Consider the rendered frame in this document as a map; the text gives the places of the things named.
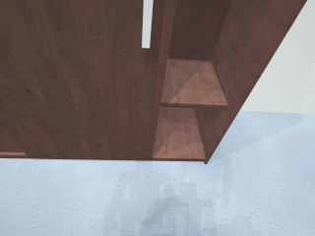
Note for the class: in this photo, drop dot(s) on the handle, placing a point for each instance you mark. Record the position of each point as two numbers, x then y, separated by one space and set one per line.
147 23

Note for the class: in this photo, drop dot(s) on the wardrobe door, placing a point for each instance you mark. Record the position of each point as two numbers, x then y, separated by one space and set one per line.
7 144
75 81

